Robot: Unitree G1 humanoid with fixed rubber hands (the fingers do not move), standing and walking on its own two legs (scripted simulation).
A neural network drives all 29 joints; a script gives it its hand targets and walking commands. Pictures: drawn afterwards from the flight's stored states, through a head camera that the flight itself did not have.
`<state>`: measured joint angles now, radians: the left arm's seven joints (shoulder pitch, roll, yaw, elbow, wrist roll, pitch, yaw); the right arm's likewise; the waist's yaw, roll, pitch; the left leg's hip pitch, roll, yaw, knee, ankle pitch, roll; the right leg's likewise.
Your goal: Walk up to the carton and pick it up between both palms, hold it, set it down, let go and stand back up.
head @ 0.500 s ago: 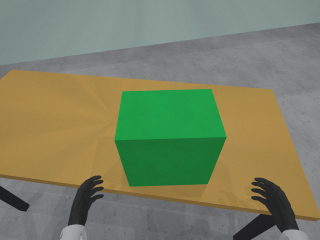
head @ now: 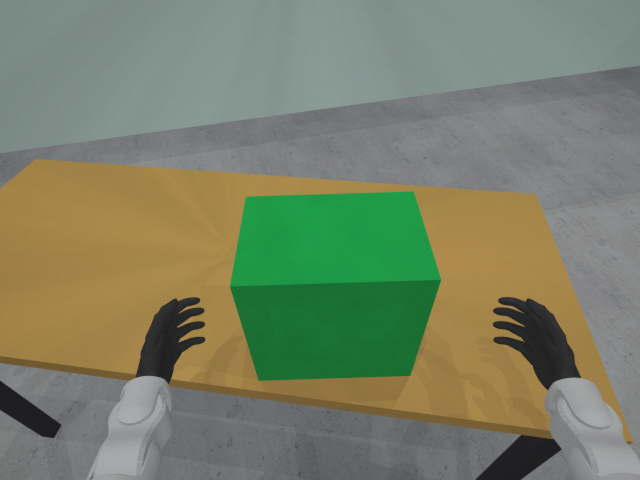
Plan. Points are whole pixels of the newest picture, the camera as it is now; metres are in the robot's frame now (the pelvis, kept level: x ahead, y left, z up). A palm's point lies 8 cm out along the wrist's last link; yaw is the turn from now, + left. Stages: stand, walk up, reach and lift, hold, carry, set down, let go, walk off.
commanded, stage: reach and lift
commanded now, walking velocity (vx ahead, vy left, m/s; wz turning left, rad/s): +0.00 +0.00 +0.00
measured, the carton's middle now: (332, 290) +0.41 +0.02 -0.01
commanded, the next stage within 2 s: none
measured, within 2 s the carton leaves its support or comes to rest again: neither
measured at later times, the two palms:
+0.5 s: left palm (158, 290) +0.33 +0.24 +0.09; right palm (543, 280) +0.35 -0.24 +0.09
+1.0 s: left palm (152, 229) +0.39 +0.25 +0.14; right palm (535, 212) +0.41 -0.23 +0.15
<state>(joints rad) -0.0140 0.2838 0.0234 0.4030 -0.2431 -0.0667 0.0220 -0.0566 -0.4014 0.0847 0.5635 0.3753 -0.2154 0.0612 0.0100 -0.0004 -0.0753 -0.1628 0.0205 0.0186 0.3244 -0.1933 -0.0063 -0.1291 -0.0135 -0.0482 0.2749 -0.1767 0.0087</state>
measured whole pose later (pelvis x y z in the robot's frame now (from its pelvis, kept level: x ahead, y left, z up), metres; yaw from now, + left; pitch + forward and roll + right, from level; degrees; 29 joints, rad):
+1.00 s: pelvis -0.01 -0.01 +0.00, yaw -2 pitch +7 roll -1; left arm -0.76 0.42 -0.01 0.90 -0.35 0.11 -0.01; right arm -0.87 -0.46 0.19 1.08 0.49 0.07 0.01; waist 0.07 0.00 -0.14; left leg -0.28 0.06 0.04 0.33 -0.17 -0.03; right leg -0.23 0.02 -0.03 0.22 -0.11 -0.01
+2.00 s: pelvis -0.02 +0.00 -0.01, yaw +0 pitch +23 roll -1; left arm -0.78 0.27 0.00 1.22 -0.30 -0.28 0.01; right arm -0.84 -0.23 0.05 1.19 0.25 -0.21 -0.01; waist 0.03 0.03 -0.28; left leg -0.61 0.02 0.01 0.32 -0.10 -0.01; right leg -0.57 -0.01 -0.05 0.25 -0.08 0.01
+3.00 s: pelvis +0.01 +0.00 +0.00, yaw +0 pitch +19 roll +0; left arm -0.56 0.08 0.25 0.92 0.03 -0.27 0.00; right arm -0.62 -0.12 -0.08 0.97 0.03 -0.30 -0.09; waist 0.04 0.01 -0.21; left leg -0.41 0.00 0.02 0.13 -0.06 -0.01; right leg -0.33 -0.02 -0.04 -0.02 0.01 0.01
